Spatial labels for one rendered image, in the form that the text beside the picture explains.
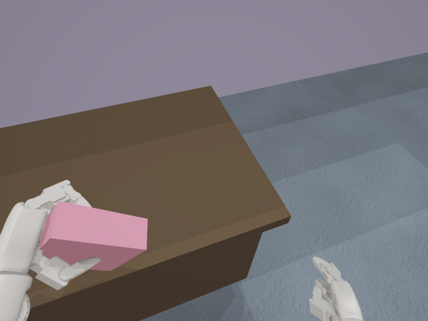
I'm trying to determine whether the robot left hand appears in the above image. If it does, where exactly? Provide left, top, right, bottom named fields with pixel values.
left=0, top=180, right=101, bottom=290

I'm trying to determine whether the robot left forearm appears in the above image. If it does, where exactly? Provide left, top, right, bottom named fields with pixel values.
left=0, top=272, right=33, bottom=321

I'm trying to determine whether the table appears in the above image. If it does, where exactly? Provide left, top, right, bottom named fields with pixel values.
left=0, top=86, right=291, bottom=321

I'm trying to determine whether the sponge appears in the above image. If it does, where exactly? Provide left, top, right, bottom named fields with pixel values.
left=39, top=201, right=148, bottom=271

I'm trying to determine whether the robot right hand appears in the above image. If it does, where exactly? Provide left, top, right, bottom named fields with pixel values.
left=309, top=256, right=363, bottom=321

